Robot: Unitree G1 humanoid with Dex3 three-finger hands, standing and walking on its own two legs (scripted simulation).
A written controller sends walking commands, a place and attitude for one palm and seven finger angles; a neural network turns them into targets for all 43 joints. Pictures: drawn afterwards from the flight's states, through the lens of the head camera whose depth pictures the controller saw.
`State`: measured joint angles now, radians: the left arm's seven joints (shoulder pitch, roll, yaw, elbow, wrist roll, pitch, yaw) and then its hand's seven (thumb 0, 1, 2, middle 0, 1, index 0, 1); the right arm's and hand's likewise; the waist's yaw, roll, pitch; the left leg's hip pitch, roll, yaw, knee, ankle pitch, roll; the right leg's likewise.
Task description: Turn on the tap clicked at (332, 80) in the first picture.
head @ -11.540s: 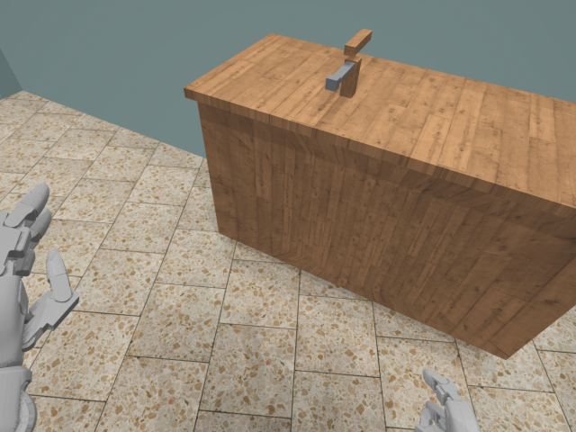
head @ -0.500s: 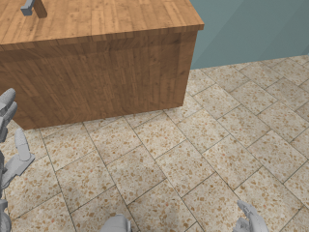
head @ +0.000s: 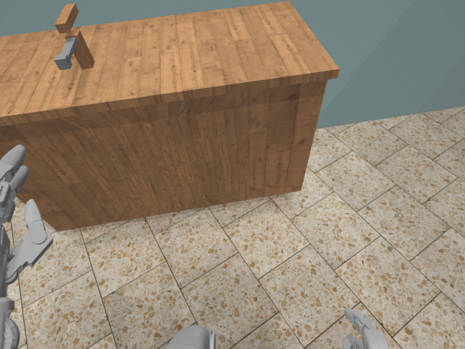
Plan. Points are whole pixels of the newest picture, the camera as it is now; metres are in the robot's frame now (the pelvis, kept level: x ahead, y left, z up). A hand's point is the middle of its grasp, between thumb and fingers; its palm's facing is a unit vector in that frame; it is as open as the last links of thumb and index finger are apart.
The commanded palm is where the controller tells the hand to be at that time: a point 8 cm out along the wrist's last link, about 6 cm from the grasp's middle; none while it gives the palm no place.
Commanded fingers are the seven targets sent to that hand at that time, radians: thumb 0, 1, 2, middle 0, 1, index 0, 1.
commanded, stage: take the last steps up to it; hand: left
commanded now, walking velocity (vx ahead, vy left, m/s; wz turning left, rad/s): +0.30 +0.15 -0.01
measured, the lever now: (63, 62) +0.74 +0.51 +0.10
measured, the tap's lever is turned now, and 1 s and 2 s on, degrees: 0 0 0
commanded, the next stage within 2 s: come to a stop and stand still in 1.26 s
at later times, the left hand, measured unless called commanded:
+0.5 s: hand (32, 154) +0.33 +0.31 +0.19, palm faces +0.35 -0.81 -0.48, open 7.4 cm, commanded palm +0.28 +0.36 +0.18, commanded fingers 0.00 0.90 0.90 -0.20 -0.30 -0.20 -0.30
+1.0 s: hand (27, 108) +0.44 +0.38 +0.18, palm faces +0.37 -0.83 -0.41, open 7.4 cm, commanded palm +0.38 +0.42 +0.18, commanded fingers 0.00 0.90 0.90 -0.20 -0.30 -0.20 -0.30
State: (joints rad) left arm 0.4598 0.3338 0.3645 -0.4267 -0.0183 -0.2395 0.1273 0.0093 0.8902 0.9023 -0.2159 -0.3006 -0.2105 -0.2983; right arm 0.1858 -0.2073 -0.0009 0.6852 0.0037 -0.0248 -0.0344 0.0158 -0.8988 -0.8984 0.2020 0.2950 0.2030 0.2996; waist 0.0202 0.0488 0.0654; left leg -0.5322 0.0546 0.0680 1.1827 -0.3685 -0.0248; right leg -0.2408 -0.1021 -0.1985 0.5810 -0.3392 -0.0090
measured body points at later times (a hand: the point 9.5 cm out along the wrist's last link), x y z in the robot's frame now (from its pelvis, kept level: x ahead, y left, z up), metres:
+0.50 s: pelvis +0.11 +0.09 +0.00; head +0.14 +0.08 +0.45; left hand +0.31 +0.35 +0.21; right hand +0.27 -0.11 -0.10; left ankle +0.13 +0.18 -0.73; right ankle +0.14 -0.02 -0.71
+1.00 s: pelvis +0.20 +0.15 +0.00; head +0.22 +0.16 +0.45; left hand +0.41 +0.43 +0.20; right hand +0.36 -0.10 -0.08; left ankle +0.25 +0.27 -0.73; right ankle +0.16 +0.03 -0.68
